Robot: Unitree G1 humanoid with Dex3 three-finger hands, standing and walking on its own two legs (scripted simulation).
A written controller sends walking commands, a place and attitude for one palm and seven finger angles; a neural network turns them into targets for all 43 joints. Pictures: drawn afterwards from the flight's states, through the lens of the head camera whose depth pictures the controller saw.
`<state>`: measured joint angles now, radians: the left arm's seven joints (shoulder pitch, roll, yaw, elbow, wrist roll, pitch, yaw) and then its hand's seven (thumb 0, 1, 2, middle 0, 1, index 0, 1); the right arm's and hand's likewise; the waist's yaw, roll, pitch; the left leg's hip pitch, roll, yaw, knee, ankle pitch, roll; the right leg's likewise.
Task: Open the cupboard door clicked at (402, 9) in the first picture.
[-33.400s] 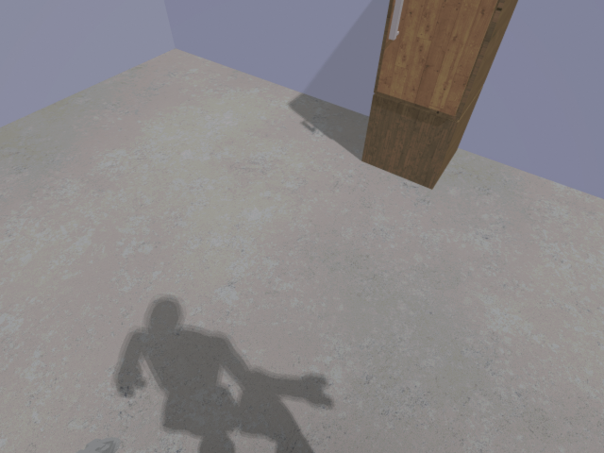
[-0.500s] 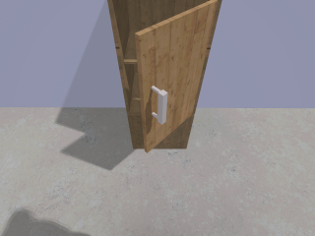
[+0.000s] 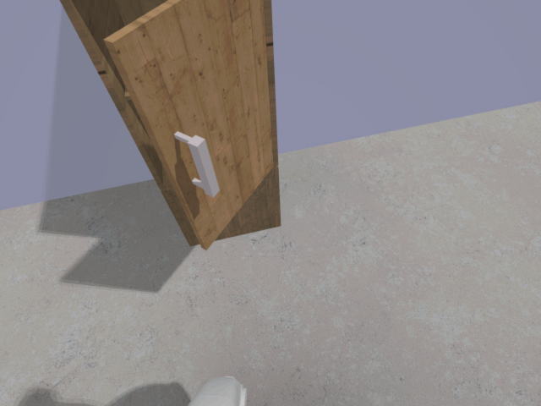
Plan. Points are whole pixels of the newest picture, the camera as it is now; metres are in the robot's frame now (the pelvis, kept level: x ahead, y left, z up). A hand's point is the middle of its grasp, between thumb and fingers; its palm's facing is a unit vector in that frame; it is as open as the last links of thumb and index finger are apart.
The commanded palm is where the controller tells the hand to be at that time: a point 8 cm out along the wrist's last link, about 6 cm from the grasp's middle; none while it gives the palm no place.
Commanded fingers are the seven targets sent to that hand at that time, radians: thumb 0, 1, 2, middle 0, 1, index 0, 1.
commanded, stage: walk to a spot facing it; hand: left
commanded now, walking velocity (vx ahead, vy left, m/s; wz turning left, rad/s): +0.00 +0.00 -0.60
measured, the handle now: (197, 165) +0.53 +0.20 -0.02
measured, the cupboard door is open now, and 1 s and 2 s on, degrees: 45 45 45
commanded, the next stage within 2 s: none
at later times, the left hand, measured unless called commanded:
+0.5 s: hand (165, 379) +0.17 +0.21 -0.16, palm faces -0.25 -0.94 -0.23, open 7.4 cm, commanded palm none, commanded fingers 0.00 0.90 0.90 -0.20 -0.30 -0.20 -0.30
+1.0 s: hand (232, 328) +0.26 +0.11 -0.17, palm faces -0.60 -0.79 -0.17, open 7.4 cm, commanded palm none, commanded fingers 0.00 0.90 0.90 -0.20 -0.30 -0.20 -0.30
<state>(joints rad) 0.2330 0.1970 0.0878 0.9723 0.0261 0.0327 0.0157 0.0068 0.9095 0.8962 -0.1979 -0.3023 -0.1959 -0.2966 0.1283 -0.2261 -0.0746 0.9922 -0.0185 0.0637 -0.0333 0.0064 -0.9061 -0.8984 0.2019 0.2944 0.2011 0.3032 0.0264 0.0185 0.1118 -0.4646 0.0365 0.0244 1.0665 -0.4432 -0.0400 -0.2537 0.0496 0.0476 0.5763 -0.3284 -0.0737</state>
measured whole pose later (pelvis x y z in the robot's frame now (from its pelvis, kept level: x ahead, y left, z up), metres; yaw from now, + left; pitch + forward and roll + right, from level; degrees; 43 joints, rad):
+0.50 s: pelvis +0.02 +0.03 +0.00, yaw -18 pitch +1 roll -2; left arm 0.15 0.26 0.10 0.89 0.02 0.06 -0.03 0.01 0.91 0.90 -0.20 -0.30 -0.19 -0.30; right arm 0.17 -0.19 -0.02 0.89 -0.04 0.01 -0.04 0.00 -0.90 -0.90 0.20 0.29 0.20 0.30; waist 0.03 -0.01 0.13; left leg -0.24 0.10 0.03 0.52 -0.30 -0.04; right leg -0.47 0.00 -0.02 0.96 -0.49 0.04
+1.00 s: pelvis +0.05 +0.01 +0.00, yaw -38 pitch +2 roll -2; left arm 0.13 0.25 0.08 0.89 0.03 0.07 -0.03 0.01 0.91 0.90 -0.20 -0.30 -0.20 -0.30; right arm 0.26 -0.19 -0.02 0.91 -0.04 0.00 -0.03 0.00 -0.90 -0.90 0.20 0.29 0.20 0.30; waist -0.01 -0.03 0.09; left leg -0.28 0.10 0.10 0.56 -0.30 0.00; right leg -0.49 0.01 0.00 1.05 -0.48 0.04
